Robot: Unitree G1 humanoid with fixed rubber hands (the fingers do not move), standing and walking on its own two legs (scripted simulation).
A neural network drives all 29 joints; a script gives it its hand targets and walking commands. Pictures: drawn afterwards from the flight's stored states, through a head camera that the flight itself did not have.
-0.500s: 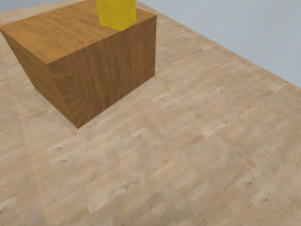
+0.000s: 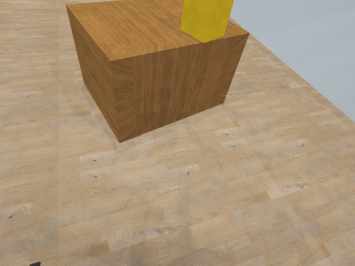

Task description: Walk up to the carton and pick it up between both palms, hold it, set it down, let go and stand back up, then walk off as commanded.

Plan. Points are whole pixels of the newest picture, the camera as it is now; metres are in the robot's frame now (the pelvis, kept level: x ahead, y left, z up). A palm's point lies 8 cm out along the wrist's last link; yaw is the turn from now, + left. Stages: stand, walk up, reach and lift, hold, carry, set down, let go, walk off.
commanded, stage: walk up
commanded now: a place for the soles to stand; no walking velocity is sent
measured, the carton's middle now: (206, 12) +1.48 -0.19 +0.01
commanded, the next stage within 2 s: none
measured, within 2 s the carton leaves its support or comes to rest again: neither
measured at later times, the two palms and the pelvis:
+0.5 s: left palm (82, 214) +0.26 +0.23 -0.07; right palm (313, 177) +0.40 -0.43 -0.07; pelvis +0.24 -0.11 +0.01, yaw +13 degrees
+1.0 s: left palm (124, 163) +0.44 +0.16 -0.11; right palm (313, 125) +0.61 -0.52 -0.04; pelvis +0.44 -0.19 -0.01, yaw +18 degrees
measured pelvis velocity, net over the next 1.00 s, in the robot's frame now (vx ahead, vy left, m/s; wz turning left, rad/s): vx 0.44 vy -0.19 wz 0.31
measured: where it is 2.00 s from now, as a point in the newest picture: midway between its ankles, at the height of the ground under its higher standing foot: (228, 174)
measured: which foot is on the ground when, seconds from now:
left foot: down 0.00-0.36, up 0.38-0.66, down 0.68-1.00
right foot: up 0.00-0.32, down 0.34-0.70, up 0.72-1.00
